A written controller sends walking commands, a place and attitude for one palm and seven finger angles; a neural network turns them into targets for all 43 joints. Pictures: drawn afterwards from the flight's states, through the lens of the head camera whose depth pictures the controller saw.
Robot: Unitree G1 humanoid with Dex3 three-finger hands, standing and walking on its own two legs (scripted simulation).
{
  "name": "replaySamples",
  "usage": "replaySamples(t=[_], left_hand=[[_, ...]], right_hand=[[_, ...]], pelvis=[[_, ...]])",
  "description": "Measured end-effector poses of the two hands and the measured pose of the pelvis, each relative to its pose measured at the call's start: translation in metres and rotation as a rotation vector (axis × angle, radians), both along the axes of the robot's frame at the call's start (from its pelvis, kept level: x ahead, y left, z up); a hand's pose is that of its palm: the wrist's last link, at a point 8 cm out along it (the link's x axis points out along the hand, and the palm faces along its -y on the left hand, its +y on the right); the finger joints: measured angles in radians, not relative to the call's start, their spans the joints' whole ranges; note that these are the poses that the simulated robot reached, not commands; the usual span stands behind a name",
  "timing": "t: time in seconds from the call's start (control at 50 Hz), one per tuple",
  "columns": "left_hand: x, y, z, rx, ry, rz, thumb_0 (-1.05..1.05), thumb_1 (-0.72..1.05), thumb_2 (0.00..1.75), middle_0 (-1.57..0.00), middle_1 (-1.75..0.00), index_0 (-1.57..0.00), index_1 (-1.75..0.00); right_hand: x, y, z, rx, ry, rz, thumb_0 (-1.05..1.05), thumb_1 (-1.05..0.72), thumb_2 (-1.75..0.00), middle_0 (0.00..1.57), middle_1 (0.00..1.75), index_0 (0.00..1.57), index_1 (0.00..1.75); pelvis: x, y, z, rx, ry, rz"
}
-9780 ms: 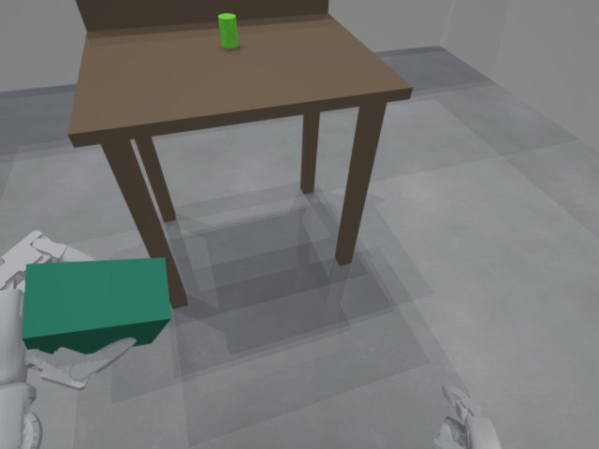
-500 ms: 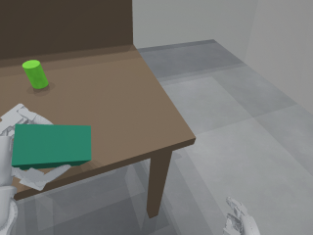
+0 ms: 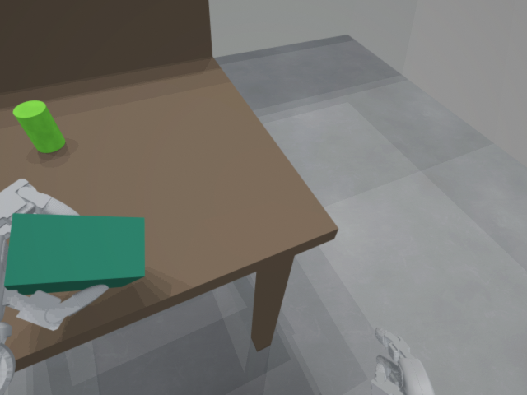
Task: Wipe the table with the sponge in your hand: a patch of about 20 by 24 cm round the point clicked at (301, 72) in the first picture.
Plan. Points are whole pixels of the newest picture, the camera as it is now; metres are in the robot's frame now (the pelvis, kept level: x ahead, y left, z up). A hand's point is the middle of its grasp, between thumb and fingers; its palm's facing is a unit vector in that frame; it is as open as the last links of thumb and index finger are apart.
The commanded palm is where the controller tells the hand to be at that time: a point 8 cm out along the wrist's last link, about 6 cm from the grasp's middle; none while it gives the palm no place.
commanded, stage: come to a stop and stand still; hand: left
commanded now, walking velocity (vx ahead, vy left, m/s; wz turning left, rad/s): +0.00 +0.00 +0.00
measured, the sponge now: (96, 256) +0.23 +0.21 +0.15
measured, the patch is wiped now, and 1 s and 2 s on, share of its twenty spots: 0.00 0.00 0.00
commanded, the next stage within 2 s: look again from close up in 0.78 s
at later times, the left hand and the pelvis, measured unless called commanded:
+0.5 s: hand (85, 250) +0.24 +0.23 +0.15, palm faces +0.39 -0.84 -0.39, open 10.3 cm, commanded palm +0.19 +0.26 +0.17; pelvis +0.03 -0.02 +0.00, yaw +0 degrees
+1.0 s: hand (100, 245) +0.25 +0.21 +0.15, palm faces +0.36 -0.86 -0.37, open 10.3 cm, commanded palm +0.19 +0.25 +0.17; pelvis +0.03 -0.03 +0.00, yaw -1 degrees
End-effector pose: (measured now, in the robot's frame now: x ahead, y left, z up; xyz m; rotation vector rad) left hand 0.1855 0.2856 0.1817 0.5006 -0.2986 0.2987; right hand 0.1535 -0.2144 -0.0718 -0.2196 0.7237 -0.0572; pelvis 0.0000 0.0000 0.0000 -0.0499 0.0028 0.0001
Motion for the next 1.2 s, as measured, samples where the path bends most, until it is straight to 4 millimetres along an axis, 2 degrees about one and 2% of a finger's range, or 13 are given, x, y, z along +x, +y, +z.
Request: replaySamples(t=[0.14, 0.34, 0.54, 0.68, 0.8, 0.98, 1.2], left_hand=[[0.008, 0.001, -0.020, -0.056, 0.062, 0.017, -0.01, -0.51, 1.01, -0.70, -1.36, -0.72, -1.35], [0.012, -0.014, 0.002, -0.023, -0.017, 0.022, -0.01, -0.51, 1.01, -0.70, -1.36, -0.72, -1.35], [0.017, -0.024, -0.020, -0.089, 0.065, 0.072, -0.01, -0.51, 1.01, -0.70, -1.36, -0.72, -1.35], [0.027, -0.038, -0.012, -0.088, 0.017, 0.033, -0.01, -0.51, 1.01, -0.70, -1.36, -0.72, -1.35], [0.030, -0.037, -0.008, -0.059, 0.018, 0.025, -0.01, -0.51, 1.01, -0.70, -1.36, -0.72, -1.35], [0.024, -0.031, -0.019, -0.087, 0.061, 0.041, -0.01, -0.51, 1.01, -0.70, -1.35, -0.72, -1.35], [0.015, -0.021, -0.008, -0.059, 0.027, 0.039, -0.01, -0.51, 1.01, -0.70, -1.35, -0.72, -1.35]], right_hand=[[0.012, -0.012, 0.003, -0.028, -0.016, -0.055, 0.01, -0.90, -0.90, 0.20, 0.30, 0.20, 0.30], [0.032, -0.021, 0.009, -0.026, -0.049, -0.032, 0.01, -0.90, -0.90, 0.20, 0.30, 0.20, 0.30], [0.037, -0.036, 0.000, -0.014, -0.014, -0.045, 0.01, -0.90, -0.90, 0.20, 0.30, 0.20, 0.30], [0.040, -0.047, 0.002, -0.021, -0.019, -0.062, 0.01, -0.90, -0.90, 0.20, 0.30, 0.20, 0.30], [0.039, -0.053, 0.002, -0.016, -0.019, -0.090, 0.01, -0.90, -0.90, 0.20, 0.30, 0.20, 0.30], [0.031, -0.049, -0.002, -0.025, 0.009, -0.096, 0.01, -0.90, -0.90, 0.20, 0.30, 0.20, 0.30], [0.028, -0.029, 0.000, -0.014, -0.008, -0.074, 0.01, -0.90, -0.90, 0.20, 0.30, 0.20, 0.30]], pelvis=[[0.013, 0.000, -0.004, 0.026, -0.006, -0.017], [0.020, -0.012, 0.000, 0.030, 0.006, 0.001], [0.029, -0.026, -0.002, 0.038, 0.003, -0.006], [0.031, -0.033, -0.003, 0.037, -0.001, -0.009], [0.033, -0.033, -0.004, 0.037, 0.003, -0.017], [0.030, -0.029, -0.004, 0.039, -0.004, -0.016], [0.023, -0.018, -0.003, 0.030, -0.003, -0.006]])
